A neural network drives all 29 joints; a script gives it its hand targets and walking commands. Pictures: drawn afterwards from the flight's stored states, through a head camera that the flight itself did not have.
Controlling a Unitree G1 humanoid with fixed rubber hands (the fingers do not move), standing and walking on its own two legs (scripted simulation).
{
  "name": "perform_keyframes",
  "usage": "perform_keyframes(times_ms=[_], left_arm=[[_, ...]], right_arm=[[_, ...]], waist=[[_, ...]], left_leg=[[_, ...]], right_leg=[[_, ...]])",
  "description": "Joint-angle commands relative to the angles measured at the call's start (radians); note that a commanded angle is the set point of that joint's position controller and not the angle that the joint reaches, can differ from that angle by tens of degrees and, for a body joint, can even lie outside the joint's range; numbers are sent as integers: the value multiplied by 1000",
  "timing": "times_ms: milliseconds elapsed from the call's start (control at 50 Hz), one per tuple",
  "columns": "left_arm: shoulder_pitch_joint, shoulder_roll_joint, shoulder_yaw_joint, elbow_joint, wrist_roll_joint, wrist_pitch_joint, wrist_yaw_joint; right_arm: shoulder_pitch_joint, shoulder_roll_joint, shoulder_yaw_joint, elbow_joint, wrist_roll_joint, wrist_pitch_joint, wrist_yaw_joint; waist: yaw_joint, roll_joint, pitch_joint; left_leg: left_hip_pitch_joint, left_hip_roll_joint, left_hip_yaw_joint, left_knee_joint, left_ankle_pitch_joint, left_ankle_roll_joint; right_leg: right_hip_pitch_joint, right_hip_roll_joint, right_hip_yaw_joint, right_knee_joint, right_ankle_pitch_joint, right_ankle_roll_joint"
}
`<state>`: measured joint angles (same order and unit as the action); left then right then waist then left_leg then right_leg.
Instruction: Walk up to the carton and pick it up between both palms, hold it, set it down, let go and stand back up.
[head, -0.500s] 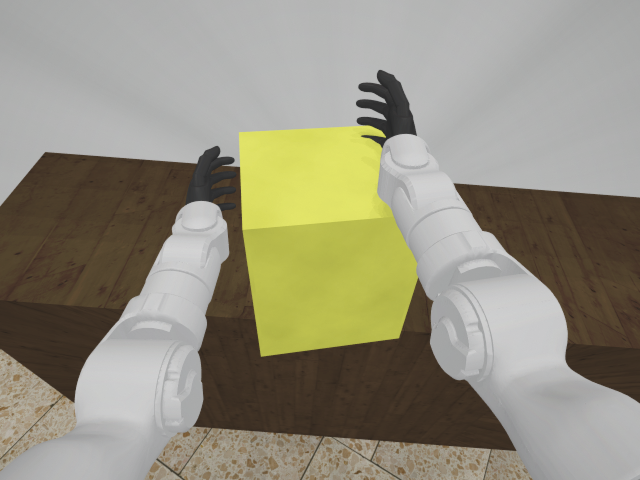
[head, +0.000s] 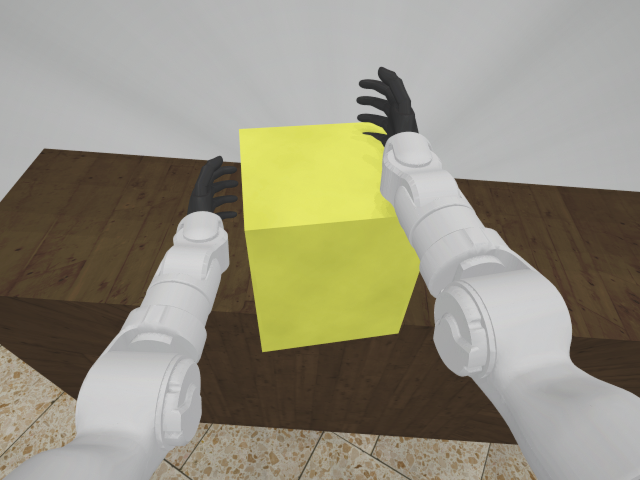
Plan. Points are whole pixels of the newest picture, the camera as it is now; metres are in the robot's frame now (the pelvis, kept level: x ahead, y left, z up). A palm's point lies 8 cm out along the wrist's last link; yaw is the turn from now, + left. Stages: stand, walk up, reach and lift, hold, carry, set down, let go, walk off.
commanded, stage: set down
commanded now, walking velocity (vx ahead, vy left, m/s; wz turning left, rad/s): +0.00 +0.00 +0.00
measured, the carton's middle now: (323, 237) +0.45 +0.03 +0.04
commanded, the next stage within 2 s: none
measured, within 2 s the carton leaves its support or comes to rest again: neither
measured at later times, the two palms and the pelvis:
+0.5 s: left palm (207, 223) +0.41 +0.19 +0.09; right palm (397, 136) +0.48 -0.04 +0.20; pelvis +0.00 +0.00 +0.00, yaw +0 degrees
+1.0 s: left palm (206, 224) +0.41 +0.19 +0.08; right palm (397, 136) +0.48 -0.04 +0.20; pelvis +0.00 +0.00 +0.00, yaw -1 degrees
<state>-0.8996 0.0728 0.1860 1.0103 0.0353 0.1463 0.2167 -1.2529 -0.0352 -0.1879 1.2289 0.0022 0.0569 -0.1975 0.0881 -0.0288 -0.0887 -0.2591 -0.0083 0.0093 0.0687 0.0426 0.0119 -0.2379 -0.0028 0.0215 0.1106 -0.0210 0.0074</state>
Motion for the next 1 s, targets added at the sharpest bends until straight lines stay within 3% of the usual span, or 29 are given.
perform_keyframes(times_ms=[0,20,40,60,120,140,160,180,200,280,360,420,440,460,480,540,560,580,660,740,760,780,800,860,880,920,940,960,980], left_arm=[[-416,52,7,-101,27,-60,3],[-419,57,24,-115,19,-62,5],[-421,47,13,-118,26,-64,3],[-420,40,7,-117,28,-69,3],[-445,49,7,-150,33,-92,-9],[-439,50,9,-189,47,-101,-7],[-460,44,8,-129,45,-109,-8],[-446,51,12,-131,32,-112,-3],[-442,67,6,-115,39,-113,-5],[-419,52,31,-142,39,-106,-4],[-398,35,10,-158,48,-92,-7],[-371,44,18,-137,43,-84,-6],[-381,61,27,-156,42,-88,-7],[-401,71,26,-130,38,-95,-13],[-408,79,42,-133,49,-100,-11],[-408,67,14,-140,15,-109,-20],[-432,68,0,-126,35,-112,-18],[-445,70,13,-145,34,-117,-17],[-445,87,38,-128,49,-122,-11],[-426,50,13,-148,44,-123,-10],[-416,41,5,-141,28,-123,-19],[-439,65,12,-82,24,-133,-22],[-422,52,6,-66,16,-135,-21],[-439,87,17,-114,15,-143,-29],[-427,91,32,-123,40,-140,-31],[-422,82,25,-110,35,-137,-26],[-422,84,32,-95,47,-130,-21],[-402,81,31,-115,41,-125,-22],[-422,73,22,-121,41,-117,-22]], right_arm=[[-141,-43,-19,70,-19,49,3],[-137,-31,-8,61,-20,47,1],[-117,-36,-17,66,-22,50,2],[-97,-22,-21,80,-35,51,2],[-111,-11,-33,94,-22,34,11],[-95,0,-32,81,-33,31,15],[-128,8,-17,104,-25,19,14],[-109,12,-14,115,-21,18,16],[-113,5,-2,124,-19,14,15],[-102,-5,-16,43,-40,16,9],[-66,7,-20,56,-31,31,15],[-39,9,-3,65,-27,36,10],[-43,19,-1,71,-37,37,12],[-70,1,-4,81,-25,29,9],[-65,17,0,99,-25,24,15],[-75,12,14,107,-6,15,13],[-103,-10,-6,163,-13,15,9],[-83,4,-11,144,-26,11,6],[-110,-3,-29,128,-40,4,3],[-103,5,-14,144,-20,5,10],[-87,15,-6,111,-19,2,8],[-110,30,12,142,-12,-4,2],[-104,11,9,141,-9,-10,1],[-98,-5,2,118,-19,-12,9],[-102,-18,-11,116,-40,-12,12],[-87,-20,-26,144,-43,-5,4],[-88,-36,-27,129,-39,-1,1],[-70,-33,-25,113,-49,9,2],[-78,-35,-35,119,-41,14,4]], waist=[[6,82,-326],[6,53,-307],[1,83,-319],[-6,56,-325],[-3,110,-305],[5,86,-342],[7,103,-297],[6,84,-313],[15,67,-286],[10,49,-313],[9,125,-290],[26,99,-276],[21,61,-261],[13,70,-266],[34,65,-223],[25,51,-226],[27,116,-210],[21,104,-213],[32,84,-243],[25,117,-301],[17,93,-315],[27,63,-244],[23,104,-224],[29,64,-253],[36,65,-255],[22,63,-259],[25,118,-273],[24,89,-281],[10,138,-289]], left_leg=[[186,5,-9,56,95,-23],[199,8,-15,43,78,-19],[212,7,-2,51,107,-25],[216,6,-9,49,119,-29],[223,-3,6,65,137,-30],[247,-2,10,67,215,-35],[204,2,-3,55,145,-33],[209,5,-3,41,134,-43],[200,12,-3,39,94,-27],[170,1,6,26,88,-26],[206,0,6,21,119,-34],[200,3,19,40,128,-26],[210,3,11,33,136,-23],[176,4,10,31,42,-19],[152,3,15,32,73,-14],[144,0,20,29,6,-17],[118,7,16,29,-5,-17],[105,5,25,32,-22,-15],[108,3,19,41,-10,-11],[176,1,25,63,124,-31],[209,-4,22,65,164,-27],[168,7,23,65,100,-21],[141,10,22,53,54,-18],[146,1,24,45,20,-8],[155,-2,17,37,92,-14],[148,-5,18,35,60,-27],[151,3,14,36,24,-30],[143,1,14,29,44,-23],[156,3,10,29,46,-30]], right_leg=[[70,1,14,-7,-38,-42],[66,2,8,4,-51,-36],[59,4,3,-12,-31,-27],[61,5,3,-16,-14,-34],[45,4,10,-23,-32,-35],[76,11,4,-28,31,-33],[67,3,9,-30,-21,-38],[80,2,-5,-30,-25,-33],[54,2,-1,-26,-54,-29],[108,9,-2,-21,-31,-23],[64,7,-1,-38,-23,-31],[67,10,6,-38,-17,-27],[54,11,-1,-27,-10,-24],[52,-3,2,-24,-65,-15],[55,1,-1,-24,-52,-14],[68,7,3,-16,-97,-14],[54,3,10,-17,-117,-29],[46,4,6,-21,-132,-23],[29,5,4,9,-117,-22],[61,10,6,1,-40,-22],[38,13,12,-17,-8,-16],[18,10,12,-13,-65,-10],[22,7,7,-13,-95,-17],[32,11,8,-10,-84,-10],[26,10,18,-9,-23,-13],[36,8,8,-2,-69,-12],[48,15,2,-12,-91,-18],[71,15,4,-23,-75,-18],[63,18,4,-12,-67,-29]])
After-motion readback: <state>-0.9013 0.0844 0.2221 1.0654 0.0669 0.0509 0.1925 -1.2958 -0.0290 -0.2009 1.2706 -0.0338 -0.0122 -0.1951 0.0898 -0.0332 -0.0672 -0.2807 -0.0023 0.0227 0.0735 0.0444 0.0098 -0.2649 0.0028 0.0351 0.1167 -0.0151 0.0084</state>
